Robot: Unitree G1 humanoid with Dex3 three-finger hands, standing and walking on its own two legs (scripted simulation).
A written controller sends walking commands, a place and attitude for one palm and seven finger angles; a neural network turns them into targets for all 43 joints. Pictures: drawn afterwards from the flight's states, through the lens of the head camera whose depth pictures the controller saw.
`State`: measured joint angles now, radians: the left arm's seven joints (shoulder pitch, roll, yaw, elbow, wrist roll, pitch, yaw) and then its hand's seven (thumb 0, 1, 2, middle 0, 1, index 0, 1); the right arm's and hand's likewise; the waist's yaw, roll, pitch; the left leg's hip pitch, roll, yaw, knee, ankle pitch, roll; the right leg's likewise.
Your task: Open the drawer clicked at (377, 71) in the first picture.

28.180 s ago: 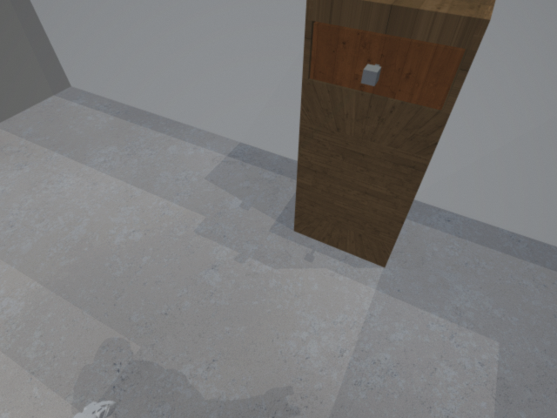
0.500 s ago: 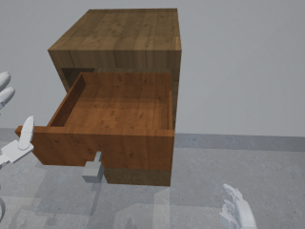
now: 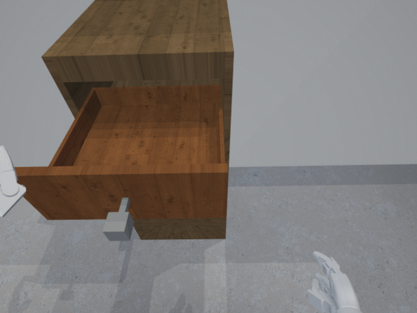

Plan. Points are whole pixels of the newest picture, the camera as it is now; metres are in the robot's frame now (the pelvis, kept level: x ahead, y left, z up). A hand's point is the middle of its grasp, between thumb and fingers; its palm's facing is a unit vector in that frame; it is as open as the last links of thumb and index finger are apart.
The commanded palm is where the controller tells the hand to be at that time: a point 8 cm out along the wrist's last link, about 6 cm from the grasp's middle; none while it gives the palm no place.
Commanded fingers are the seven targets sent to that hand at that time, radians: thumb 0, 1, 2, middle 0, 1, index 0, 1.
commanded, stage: step back with the hand held close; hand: left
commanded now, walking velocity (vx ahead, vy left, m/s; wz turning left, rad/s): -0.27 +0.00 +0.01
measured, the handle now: (121, 216) +0.27 +0.19 +0.06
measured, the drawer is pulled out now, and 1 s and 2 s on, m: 0.29 0.29 0.29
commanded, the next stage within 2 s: stop stepping back and stand still in 0.78 s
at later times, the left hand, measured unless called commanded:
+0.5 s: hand out of the picture +0.09 +0.25 +0.25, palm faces +0.55 -0.73 -0.40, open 7.4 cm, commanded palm +0.03 +0.29 +0.25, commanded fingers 0.00 0.90 0.90 -0.20 -0.30 -0.20 -0.30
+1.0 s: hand out of the picture -0.03 +0.23 +0.26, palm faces +0.48 -0.74 -0.47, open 7.4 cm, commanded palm -0.08 +0.28 +0.25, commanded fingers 0.00 0.90 0.90 -0.20 -0.30 -0.20 -0.30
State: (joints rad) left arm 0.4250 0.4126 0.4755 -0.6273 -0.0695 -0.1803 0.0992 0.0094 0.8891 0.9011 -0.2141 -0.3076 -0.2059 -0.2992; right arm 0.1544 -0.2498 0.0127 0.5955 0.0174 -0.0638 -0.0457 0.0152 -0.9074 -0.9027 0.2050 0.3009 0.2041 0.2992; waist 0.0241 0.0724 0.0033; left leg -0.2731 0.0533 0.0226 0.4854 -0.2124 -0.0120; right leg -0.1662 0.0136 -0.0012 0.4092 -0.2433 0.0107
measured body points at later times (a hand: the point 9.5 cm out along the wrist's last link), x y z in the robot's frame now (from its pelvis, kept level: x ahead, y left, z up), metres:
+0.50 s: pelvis -0.10 +0.01 -0.02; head -0.10 +0.01 +0.43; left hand +0.05 +0.29 +0.27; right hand +0.08 -0.22 -0.09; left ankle +0.02 +0.12 -0.73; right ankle -0.02 -0.13 -0.74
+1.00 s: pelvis -0.23 +0.01 -0.01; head -0.21 +0.02 +0.44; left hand -0.06 +0.27 +0.28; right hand -0.07 -0.22 -0.10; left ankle -0.16 +0.10 -0.70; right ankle -0.32 -0.10 -0.74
